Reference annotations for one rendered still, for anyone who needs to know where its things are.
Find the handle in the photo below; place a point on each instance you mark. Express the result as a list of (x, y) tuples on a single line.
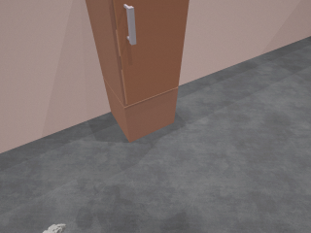
[(131, 24)]

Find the cupboard door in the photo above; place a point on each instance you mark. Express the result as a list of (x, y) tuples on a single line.
[(152, 65)]

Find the robot left hand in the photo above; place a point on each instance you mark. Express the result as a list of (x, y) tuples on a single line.
[(59, 228)]

